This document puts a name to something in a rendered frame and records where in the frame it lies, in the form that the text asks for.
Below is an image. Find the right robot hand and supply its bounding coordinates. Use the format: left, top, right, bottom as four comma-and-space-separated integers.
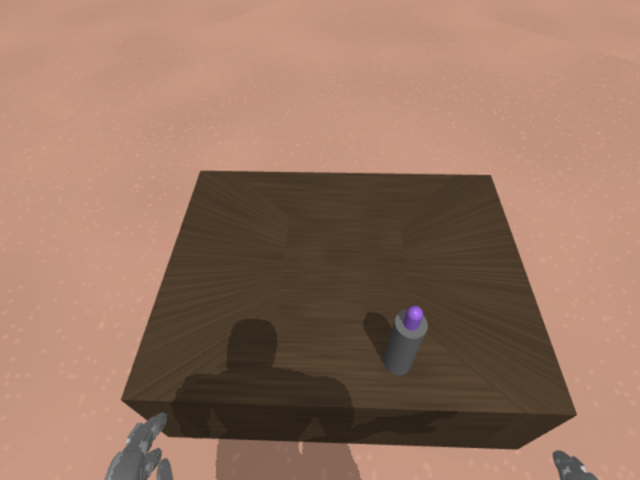
553, 450, 598, 480

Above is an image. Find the left robot hand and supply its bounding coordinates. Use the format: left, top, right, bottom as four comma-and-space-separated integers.
105, 412, 173, 480

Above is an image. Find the bottle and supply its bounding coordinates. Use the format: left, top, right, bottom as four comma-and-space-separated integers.
384, 305, 428, 376

